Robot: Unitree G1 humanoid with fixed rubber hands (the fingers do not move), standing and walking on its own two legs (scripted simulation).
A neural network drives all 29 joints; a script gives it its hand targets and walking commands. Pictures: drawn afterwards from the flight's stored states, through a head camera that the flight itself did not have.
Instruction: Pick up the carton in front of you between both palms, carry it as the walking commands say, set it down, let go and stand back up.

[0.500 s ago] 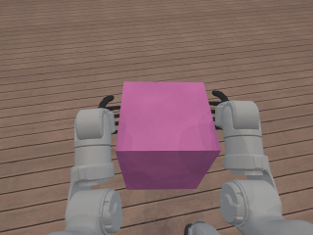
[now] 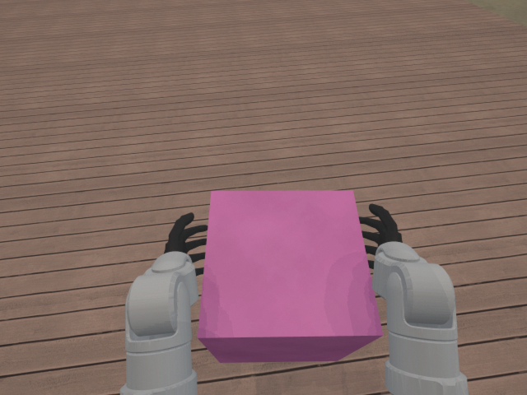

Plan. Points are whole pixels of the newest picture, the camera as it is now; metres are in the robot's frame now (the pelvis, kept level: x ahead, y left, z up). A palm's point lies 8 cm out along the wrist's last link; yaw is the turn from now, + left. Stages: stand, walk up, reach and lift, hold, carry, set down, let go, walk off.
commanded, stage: carry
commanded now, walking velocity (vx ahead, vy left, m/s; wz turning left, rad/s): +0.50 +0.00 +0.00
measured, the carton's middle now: (280, 284) +0.30 +0.00 +0.01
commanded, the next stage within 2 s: none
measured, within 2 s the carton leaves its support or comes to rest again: neither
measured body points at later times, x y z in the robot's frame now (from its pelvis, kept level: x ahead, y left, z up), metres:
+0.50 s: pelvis +0.24 +0.01 +0.00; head +0.21 +0.00 +0.45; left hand +0.53 +0.15 +0.09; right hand +0.53 -0.15 +0.09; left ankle +0.18 +0.11 -0.74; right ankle +0.30 -0.10 -0.74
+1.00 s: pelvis +0.28 +0.01 -0.01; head +0.27 +0.01 +0.44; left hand +0.57 +0.16 +0.07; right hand +0.58 -0.14 +0.08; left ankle +0.19 +0.11 -0.74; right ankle +0.30 -0.11 -0.74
